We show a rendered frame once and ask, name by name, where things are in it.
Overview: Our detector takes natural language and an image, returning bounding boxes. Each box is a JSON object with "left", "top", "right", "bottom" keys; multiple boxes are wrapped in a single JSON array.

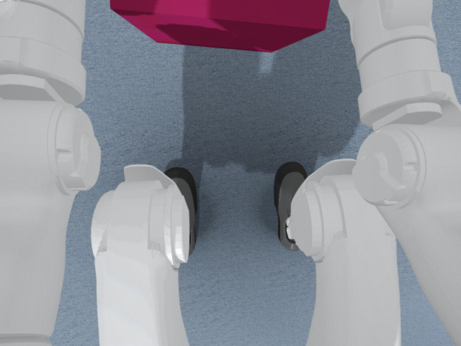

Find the carton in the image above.
[{"left": 109, "top": 0, "right": 330, "bottom": 53}]

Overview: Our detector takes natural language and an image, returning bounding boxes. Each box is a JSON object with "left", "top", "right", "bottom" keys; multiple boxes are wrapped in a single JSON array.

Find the robot left forearm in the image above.
[{"left": 0, "top": 0, "right": 86, "bottom": 106}]

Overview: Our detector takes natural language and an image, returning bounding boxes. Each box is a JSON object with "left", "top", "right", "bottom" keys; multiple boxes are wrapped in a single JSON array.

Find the right robot thigh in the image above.
[{"left": 296, "top": 174, "right": 401, "bottom": 346}]

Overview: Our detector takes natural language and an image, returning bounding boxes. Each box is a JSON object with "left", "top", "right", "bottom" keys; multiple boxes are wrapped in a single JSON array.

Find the robot left upper arm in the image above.
[{"left": 0, "top": 99, "right": 101, "bottom": 346}]

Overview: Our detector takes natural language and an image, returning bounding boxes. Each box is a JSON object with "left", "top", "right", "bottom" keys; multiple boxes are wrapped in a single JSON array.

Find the robot left shin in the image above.
[{"left": 91, "top": 164, "right": 182, "bottom": 258}]

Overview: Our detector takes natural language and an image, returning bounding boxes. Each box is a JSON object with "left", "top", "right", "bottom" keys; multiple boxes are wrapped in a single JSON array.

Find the robot right upper arm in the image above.
[{"left": 352, "top": 124, "right": 461, "bottom": 346}]

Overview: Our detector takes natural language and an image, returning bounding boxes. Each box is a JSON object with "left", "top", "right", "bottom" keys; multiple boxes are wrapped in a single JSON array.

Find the robot right forearm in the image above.
[{"left": 338, "top": 0, "right": 461, "bottom": 131}]

